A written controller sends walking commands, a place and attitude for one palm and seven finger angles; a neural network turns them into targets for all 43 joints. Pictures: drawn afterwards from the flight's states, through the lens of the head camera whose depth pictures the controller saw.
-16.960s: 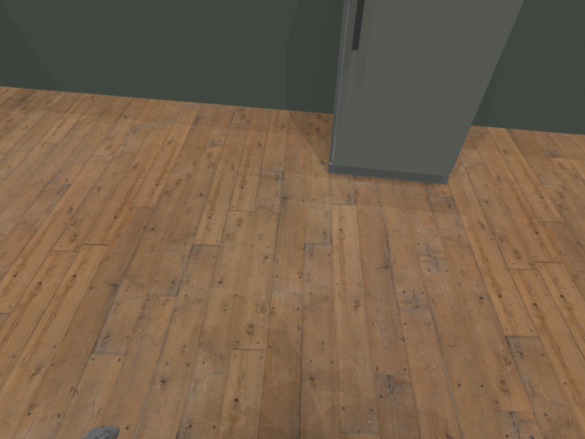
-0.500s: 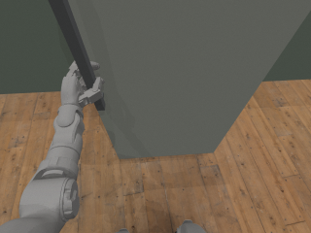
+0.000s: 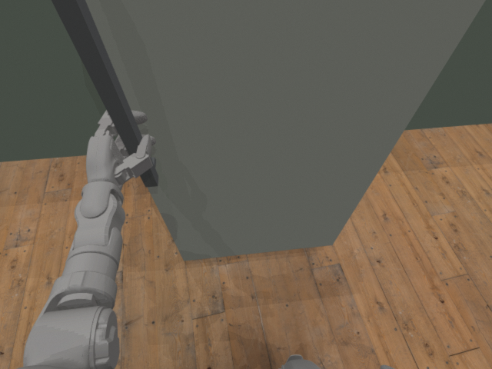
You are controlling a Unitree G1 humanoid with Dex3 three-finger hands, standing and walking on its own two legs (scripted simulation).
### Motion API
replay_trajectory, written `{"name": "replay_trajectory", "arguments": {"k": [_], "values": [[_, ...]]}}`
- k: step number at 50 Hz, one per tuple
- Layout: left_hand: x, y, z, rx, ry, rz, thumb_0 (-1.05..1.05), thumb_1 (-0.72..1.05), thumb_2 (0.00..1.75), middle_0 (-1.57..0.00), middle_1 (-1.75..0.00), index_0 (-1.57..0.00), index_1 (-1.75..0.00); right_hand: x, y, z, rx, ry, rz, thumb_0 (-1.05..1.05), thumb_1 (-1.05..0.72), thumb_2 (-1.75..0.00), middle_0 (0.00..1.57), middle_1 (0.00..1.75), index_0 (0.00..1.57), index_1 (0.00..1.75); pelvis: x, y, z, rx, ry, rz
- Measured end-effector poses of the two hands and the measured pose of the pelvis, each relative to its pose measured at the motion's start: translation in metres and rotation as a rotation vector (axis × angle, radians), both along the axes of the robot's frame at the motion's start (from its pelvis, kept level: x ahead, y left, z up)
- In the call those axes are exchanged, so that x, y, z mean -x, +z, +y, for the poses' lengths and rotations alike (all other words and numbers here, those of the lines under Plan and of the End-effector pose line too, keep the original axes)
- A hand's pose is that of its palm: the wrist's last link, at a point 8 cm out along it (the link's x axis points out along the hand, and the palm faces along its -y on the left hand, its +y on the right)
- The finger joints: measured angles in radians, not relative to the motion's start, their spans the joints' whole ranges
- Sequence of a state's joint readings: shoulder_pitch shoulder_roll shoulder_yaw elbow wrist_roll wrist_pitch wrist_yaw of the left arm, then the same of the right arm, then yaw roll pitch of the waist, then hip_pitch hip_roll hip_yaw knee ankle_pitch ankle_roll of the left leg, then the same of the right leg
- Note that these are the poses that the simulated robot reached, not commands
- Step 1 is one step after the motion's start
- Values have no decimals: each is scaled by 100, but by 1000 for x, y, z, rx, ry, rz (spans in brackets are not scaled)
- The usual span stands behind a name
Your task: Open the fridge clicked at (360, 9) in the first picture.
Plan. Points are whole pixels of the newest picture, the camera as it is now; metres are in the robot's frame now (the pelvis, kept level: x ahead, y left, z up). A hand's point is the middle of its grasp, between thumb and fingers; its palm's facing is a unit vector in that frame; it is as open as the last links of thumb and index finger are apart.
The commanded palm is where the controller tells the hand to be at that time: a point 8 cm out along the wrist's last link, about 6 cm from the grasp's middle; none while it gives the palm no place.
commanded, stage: grip the handle and tug to test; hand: left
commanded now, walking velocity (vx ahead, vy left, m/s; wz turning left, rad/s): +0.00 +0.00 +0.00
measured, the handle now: (113, 81) +0.50 +0.18 +0.19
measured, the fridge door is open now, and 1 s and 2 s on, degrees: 0 11 35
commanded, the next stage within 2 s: pull the door a little, standing still in 0.04 s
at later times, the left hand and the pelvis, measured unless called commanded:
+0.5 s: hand (144, 158) +0.43 +0.16 +0.09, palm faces +0.06 -1.00 +0.00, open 6.2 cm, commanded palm +0.36 +0.20 +0.08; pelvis +0.04 +0.01 +0.01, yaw +0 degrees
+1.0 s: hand (149, 205) +0.34 +0.13 +0.09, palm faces +0.02 -0.98 -0.19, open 6.3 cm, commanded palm +0.31 +0.18 +0.09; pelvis +0.09 +0.02 +0.05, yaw +1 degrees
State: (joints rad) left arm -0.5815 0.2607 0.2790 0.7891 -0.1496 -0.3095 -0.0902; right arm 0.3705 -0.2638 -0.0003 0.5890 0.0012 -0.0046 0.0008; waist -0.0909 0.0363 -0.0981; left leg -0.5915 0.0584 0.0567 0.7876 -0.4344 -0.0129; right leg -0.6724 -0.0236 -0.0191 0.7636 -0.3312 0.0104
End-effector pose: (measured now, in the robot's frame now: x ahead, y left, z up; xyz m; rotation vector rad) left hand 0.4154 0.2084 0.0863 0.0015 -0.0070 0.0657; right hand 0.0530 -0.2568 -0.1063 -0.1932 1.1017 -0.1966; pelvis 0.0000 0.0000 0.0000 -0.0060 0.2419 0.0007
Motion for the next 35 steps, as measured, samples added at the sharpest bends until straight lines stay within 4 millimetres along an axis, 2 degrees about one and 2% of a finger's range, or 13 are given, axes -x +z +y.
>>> {"name": "replay_trajectory", "arguments": {"k": [10, 17, 25, 30, 35], "values": [[2, 0, 0, 1, -3, -1, 2, 73, 77, -27, -137, -27, -137, -30, 6, 9, -16, 2, -34, 1, -90, -89, 20, 30, 20, 30, -22, 6, 6, 6, -5, 4], [1, 0, 1, -3, -4, -1, 2, 70, 78, -30, -136, -30, -135, -52, 4, 18, -23, 51, -33, 1, -90, -89, 20, 30, 20, 30, -28, 6, 9, 9, 14, 5], [5, 1, -1, 0, -7, 11, 2, 72, 77, -26, -135, -26, -136, -73, 12, 27, -52, 49, -96, 1, -90, -89, 20, 30, 20, 30, -39, 11, 11, 5, -3, 7], [19, 1, -2, 0, -23, 12, 2, 73, 76, -23, -134, -23, -135, -87, 19, 31, -62, 42, -124, 1, -90, -89, 20, 30, 20, 30, -52, 15, 14, 6, -20, -1], [52, 2, -8, 4, -48, 13, 2, 71, 74, -23, -132, -23, -133, -114, 26, 36, -66, 49, -159, 1, -90, -90, 20, 30, 20, 30, -69, 18, 18, 11, -34, -19]]}}
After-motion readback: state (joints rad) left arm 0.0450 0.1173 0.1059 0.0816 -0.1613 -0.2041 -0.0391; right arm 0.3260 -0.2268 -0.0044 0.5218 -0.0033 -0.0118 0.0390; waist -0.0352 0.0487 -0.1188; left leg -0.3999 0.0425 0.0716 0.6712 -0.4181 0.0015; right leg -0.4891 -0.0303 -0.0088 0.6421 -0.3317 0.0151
